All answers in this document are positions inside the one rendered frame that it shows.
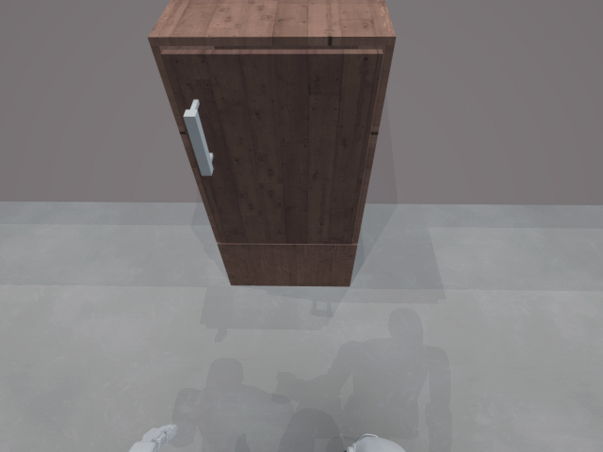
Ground cupboard door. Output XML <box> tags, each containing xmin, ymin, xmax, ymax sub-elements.
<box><xmin>160</xmin><ymin>49</ymin><xmax>383</xmax><ymax>244</ymax></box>

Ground robot left hand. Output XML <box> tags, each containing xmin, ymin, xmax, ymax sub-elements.
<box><xmin>129</xmin><ymin>424</ymin><xmax>178</xmax><ymax>452</ymax></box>

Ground robot right shin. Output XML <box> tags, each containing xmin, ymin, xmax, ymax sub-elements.
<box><xmin>358</xmin><ymin>434</ymin><xmax>378</xmax><ymax>442</ymax></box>

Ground handle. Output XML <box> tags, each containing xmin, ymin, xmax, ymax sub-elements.
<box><xmin>184</xmin><ymin>100</ymin><xmax>213</xmax><ymax>176</ymax></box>

